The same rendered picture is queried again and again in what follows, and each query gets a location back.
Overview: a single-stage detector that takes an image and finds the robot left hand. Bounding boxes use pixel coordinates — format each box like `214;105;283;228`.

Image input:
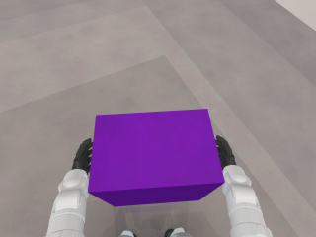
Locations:
71;138;93;175

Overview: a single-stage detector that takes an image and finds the robot right hand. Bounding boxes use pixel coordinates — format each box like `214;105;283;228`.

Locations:
215;135;236;171

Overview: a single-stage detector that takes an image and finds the robot right shin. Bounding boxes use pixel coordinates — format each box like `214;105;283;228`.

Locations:
170;227;185;236

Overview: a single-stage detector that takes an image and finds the robot right forearm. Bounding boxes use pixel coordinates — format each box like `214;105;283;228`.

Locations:
222;165;273;237

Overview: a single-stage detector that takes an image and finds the carton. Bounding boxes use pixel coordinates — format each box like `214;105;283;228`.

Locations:
88;109;225;207

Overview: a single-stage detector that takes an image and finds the robot left forearm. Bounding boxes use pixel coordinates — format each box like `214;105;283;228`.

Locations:
45;169;89;237

